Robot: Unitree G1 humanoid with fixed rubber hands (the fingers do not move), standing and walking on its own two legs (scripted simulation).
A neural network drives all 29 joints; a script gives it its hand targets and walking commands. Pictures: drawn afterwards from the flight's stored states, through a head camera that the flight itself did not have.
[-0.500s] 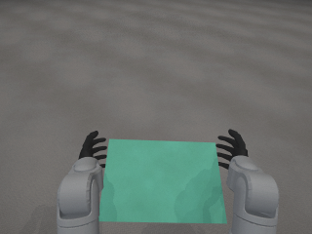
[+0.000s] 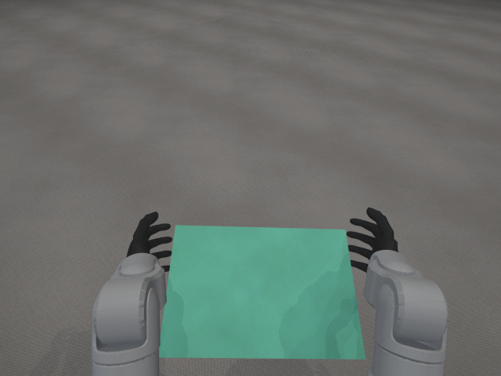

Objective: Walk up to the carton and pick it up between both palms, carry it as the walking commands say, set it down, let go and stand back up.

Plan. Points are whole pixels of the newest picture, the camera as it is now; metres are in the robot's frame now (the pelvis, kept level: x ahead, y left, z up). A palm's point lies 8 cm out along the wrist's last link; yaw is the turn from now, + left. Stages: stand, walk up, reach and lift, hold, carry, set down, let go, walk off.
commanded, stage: carry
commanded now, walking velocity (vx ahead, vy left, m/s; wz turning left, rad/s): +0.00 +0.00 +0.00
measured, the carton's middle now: (257, 297) +0.25 +0.00 +0.01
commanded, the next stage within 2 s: hold in 0.50 s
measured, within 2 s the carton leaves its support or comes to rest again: neither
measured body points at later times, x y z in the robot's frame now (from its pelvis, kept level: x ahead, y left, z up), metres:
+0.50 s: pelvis +0.00 +0.00 +0.00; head -0.04 +0.00 +0.45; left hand +0.25 +0.17 +0.11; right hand +0.26 -0.17 +0.12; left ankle +0.02 +0.13 -0.74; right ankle -0.02 -0.09 -0.74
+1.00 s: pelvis -0.05 +0.01 +0.00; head -0.07 +0.02 +0.45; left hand +0.24 +0.19 -0.01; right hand +0.25 -0.15 +0.01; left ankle +0.02 +0.12 -0.74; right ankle -0.02 -0.09 -0.74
